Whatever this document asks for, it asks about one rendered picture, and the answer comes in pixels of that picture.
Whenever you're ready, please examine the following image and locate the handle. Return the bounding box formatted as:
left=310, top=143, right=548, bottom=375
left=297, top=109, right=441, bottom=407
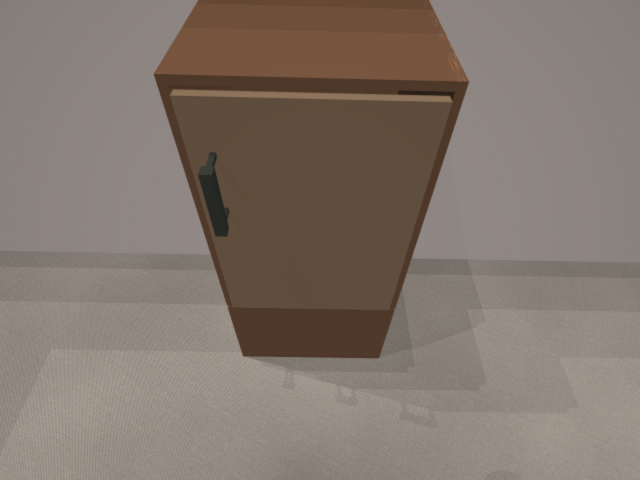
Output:
left=198, top=152, right=229, bottom=237

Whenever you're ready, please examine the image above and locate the cupboard door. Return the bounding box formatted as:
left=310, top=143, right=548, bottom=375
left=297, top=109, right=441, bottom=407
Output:
left=170, top=89, right=453, bottom=310

